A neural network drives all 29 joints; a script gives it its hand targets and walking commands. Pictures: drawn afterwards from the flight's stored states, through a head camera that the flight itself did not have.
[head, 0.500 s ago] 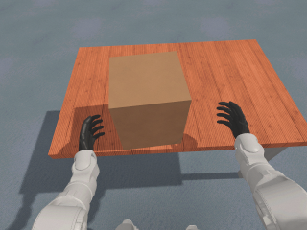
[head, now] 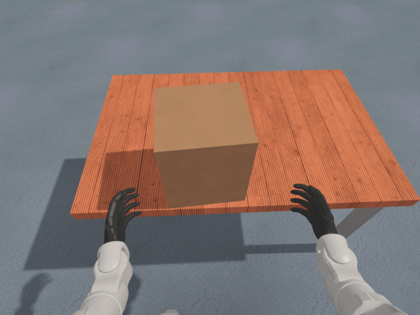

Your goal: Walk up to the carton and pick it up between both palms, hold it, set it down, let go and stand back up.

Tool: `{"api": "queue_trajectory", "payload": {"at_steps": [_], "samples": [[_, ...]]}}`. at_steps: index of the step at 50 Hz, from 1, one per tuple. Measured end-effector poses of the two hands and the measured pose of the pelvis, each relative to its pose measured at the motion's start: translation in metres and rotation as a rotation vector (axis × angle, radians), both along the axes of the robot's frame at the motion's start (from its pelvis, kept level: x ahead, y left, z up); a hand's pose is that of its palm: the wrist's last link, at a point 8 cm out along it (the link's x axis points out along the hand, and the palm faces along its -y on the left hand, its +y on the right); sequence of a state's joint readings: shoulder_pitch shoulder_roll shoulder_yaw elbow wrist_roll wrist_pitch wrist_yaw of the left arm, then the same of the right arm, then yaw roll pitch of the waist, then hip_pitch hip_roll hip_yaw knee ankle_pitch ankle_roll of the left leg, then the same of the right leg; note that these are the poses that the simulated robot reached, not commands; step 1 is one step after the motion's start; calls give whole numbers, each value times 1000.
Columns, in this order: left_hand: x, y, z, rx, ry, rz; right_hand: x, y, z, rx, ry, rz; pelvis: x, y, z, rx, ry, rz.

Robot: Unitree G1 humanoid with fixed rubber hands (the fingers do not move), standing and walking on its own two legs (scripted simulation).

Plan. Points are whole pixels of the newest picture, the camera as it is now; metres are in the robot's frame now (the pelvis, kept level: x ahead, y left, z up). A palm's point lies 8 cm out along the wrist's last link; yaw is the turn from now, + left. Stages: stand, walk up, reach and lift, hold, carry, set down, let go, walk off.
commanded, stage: set down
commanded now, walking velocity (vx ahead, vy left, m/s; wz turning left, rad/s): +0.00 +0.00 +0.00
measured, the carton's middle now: (202, 148) +0.51 +0.06 -0.05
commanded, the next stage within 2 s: none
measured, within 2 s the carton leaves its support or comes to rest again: neither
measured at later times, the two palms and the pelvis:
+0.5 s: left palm (112, 255) +0.23 +0.21 -0.02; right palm (331, 260) +0.24 -0.20 -0.03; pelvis +0.02 +0.00 +0.02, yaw -1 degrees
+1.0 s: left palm (105, 266) +0.21 +0.22 -0.03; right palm (341, 274) +0.21 -0.21 -0.03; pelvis +0.05 +0.00 +0.03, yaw -2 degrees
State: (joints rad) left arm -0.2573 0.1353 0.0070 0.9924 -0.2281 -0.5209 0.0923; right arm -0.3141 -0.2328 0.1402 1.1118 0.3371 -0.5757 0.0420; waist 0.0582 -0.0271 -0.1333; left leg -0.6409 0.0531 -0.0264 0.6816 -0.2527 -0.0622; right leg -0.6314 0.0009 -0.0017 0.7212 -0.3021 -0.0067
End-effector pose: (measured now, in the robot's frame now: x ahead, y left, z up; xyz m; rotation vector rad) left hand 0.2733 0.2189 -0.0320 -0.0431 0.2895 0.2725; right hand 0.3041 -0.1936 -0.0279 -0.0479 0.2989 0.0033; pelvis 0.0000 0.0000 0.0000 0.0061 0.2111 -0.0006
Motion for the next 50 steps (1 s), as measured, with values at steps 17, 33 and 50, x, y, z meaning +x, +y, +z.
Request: {"api": "queue_trajectory", "payload": {"at_steps": [17,33,50], "samples": [[-52,-6,0,29,75,-16,-56,-7,0,35,46,-44,7,7,13,1,-174,0],[-66,-2,6,54,107,-17,-74,-14,4,26,40,-56,33,1,23,3,-244,-16],[-65,3,4,75,172,-73,-92,-14,2,-8,127,-71,48,4,28,-8,-290,-27]]}}
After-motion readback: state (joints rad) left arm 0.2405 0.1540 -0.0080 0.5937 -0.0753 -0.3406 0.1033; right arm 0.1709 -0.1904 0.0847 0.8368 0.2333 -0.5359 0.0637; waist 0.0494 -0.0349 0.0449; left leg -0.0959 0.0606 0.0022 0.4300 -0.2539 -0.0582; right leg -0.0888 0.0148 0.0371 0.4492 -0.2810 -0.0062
